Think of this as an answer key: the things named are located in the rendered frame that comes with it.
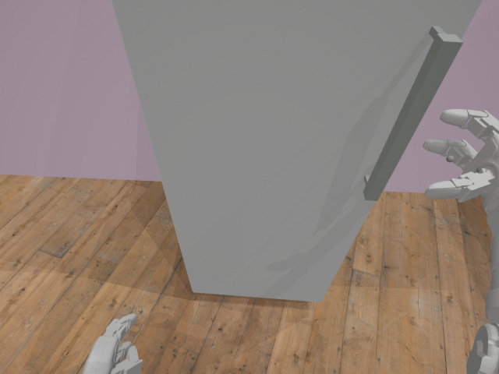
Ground fridge door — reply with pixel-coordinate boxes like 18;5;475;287
112;0;482;302

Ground right robot forearm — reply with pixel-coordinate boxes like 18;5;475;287
483;187;499;323

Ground robot left hand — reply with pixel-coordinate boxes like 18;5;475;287
82;313;143;374

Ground robot right upper arm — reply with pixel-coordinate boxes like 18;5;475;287
466;323;499;374

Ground robot right hand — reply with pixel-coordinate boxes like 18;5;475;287
423;109;499;203

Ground handle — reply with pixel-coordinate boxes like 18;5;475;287
363;26;463;201

